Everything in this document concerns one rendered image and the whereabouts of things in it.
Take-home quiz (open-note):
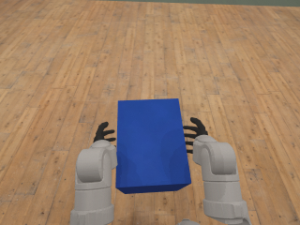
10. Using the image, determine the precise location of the carton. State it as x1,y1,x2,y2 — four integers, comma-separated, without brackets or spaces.
115,98,192,194

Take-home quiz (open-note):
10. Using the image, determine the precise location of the left robot hand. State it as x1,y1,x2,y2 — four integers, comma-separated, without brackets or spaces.
93,122,116,147

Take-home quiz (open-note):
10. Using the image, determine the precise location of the robot left forearm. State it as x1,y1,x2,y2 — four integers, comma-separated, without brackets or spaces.
69,140,118,225

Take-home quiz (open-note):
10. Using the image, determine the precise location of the robot right forearm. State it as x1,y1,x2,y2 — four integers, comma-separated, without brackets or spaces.
192,134,252,225

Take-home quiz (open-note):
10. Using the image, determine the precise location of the right robot hand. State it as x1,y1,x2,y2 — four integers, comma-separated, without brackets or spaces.
183,117,208,154

